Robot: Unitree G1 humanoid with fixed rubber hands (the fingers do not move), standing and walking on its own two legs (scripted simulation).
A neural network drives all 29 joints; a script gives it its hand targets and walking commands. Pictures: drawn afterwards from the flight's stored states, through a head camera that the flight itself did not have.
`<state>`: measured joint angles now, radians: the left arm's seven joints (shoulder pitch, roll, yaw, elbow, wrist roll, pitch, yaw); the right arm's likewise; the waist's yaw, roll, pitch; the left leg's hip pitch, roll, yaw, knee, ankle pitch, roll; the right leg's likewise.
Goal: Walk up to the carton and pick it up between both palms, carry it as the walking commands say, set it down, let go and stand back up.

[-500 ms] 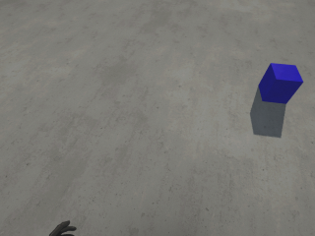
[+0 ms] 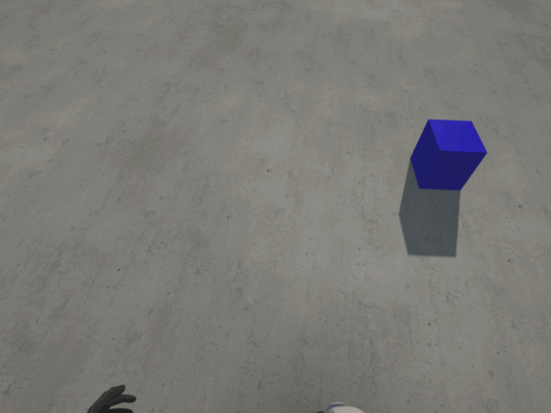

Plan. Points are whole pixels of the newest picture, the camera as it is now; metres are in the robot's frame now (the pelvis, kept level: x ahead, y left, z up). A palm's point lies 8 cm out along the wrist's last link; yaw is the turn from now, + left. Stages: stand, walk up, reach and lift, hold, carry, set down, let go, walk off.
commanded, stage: walk up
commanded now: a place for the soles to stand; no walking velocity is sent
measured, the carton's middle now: (444, 155) +1.25 -0.78 -0.63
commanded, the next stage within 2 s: none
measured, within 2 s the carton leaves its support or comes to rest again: neither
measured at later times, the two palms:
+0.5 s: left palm (162, 317) +0.29 +0.22 -0.11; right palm out of the picture +0.21 -0.41 -0.04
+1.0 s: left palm (219, 240) +0.44 +0.14 -0.10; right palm out of the picture +0.34 -0.48 -0.05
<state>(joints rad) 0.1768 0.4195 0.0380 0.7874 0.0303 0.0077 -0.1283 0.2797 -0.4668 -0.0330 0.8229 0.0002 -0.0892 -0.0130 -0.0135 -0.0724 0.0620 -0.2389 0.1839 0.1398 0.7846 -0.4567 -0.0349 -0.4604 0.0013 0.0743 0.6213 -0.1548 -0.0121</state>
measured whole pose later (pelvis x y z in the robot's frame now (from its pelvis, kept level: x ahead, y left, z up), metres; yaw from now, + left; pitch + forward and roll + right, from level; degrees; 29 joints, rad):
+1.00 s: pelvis +0.30 -0.14 +0.01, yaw -8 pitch -1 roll +0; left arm 0.20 0.41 0.04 0.80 0.03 0.03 -0.11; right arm 0.29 -0.45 -0.03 0.82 0.00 -0.11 -0.03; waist 0.02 -0.08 0.05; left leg -0.31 0.10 0.11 0.59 -0.26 0.00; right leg -0.45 0.02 0.07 1.02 -0.40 -0.02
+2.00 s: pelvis +0.55 -0.32 +0.00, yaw -14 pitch +1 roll +1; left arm 0.21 0.41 0.04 0.76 0.04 0.02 -0.09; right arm 0.31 -0.46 -0.03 0.82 0.00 -0.12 -0.05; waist 0.05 -0.06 0.05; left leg -0.43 0.05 0.09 0.63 -0.20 0.00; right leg -0.39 -0.01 0.06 0.79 -0.39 0.00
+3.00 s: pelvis +0.69 -0.52 +0.00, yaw -18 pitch +2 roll +3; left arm 0.23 0.41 0.06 0.71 0.05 0.04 -0.08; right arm 0.36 -0.47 -0.03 0.82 0.00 -0.09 -0.08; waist 0.07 -0.08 0.07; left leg -0.54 0.05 0.04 0.91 -0.46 0.01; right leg -0.41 -0.01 0.03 0.75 -0.37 -0.02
